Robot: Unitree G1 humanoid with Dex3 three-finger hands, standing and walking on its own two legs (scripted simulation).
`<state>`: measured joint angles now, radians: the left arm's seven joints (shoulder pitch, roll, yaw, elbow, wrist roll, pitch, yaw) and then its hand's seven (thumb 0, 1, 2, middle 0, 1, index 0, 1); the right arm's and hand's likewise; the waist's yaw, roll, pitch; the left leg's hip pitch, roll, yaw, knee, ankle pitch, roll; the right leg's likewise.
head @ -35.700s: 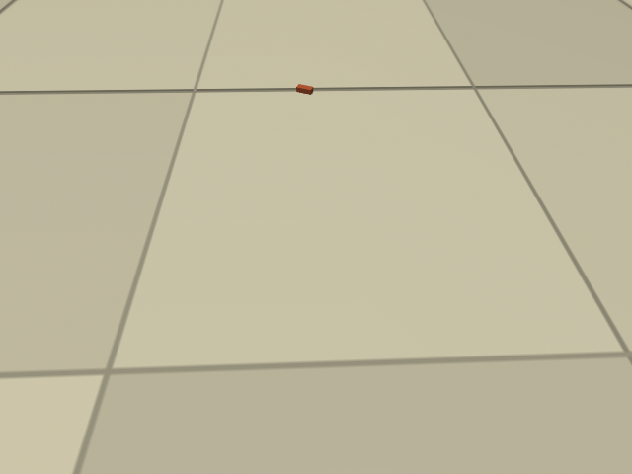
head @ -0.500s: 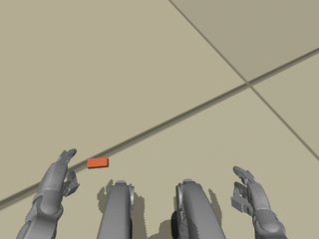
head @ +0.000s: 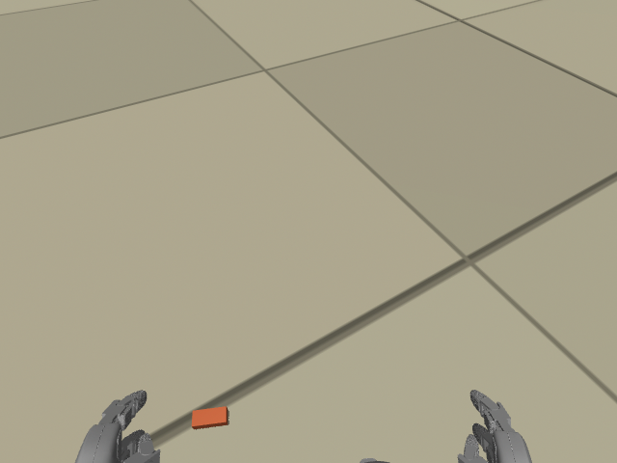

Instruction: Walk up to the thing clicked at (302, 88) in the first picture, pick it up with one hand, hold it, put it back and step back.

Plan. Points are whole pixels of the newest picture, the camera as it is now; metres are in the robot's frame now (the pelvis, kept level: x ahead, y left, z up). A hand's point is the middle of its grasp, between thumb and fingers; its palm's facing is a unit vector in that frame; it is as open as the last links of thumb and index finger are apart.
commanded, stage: home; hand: left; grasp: from above
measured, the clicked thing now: (210, 417) +0.39 +0.25 -0.69
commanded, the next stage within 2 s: none
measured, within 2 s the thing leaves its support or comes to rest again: neither
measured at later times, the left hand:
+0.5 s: hand (156, 462) +0.17 +0.18 -0.04, palm faces +0.06 -0.98 -0.20, open 7.4 cm
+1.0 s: hand out of the picture +0.16 +0.18 -0.04, palm faces +0.05 -0.98 -0.20, open 7.4 cm
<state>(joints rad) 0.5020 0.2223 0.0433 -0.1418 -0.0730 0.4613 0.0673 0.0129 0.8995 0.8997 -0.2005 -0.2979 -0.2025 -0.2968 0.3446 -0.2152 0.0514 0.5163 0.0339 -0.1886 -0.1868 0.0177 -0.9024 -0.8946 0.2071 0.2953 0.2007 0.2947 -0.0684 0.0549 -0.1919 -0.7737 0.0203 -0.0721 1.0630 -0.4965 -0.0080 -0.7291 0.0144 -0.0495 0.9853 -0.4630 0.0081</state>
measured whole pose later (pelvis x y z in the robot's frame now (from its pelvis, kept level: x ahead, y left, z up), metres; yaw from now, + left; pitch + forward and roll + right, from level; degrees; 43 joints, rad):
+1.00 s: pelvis +0.00 +0.00 +0.01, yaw +0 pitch +9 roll -3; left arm 0.50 0.23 0.03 -0.11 -0.05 0.44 0.02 0.01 0.90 0.90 -0.20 -0.30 -0.20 -0.30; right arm 0.30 -0.22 0.04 0.54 0.01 -0.25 -0.19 0.02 -0.90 -0.89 0.21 0.30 0.20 0.30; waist -0.04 0.04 -0.16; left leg -0.68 0.02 -0.07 1.01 -0.48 -0.01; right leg -0.64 0.01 -0.04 0.94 -0.46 0.01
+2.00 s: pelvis +0.01 +0.00 +0.01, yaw +0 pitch +9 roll -3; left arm 0.51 0.24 0.03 -0.14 -0.06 0.45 0.03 0.01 0.90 0.90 -0.20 -0.30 -0.20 -0.29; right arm 0.30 -0.22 0.04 0.53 0.01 -0.24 -0.18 0.02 -0.90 -0.89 0.21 0.30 0.20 0.30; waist -0.04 0.04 -0.17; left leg -0.69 0.02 -0.07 1.02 -0.50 -0.01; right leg -0.65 0.01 -0.05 0.95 -0.47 0.01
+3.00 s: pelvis -0.01 +0.00 +0.07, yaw +1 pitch -6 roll +0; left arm 0.18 0.29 0.04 1.12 0.04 0.01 0.03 0.01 0.90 0.90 -0.20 -0.30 -0.20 -0.30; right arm 0.16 -0.29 -0.03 1.10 -0.03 0.01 -0.02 0.01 -0.90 -0.89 0.21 0.30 0.20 0.29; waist 0.02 0.02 0.06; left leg -0.12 -0.02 -0.04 0.39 -0.17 0.00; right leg -0.12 -0.03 -0.02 0.40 -0.19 0.02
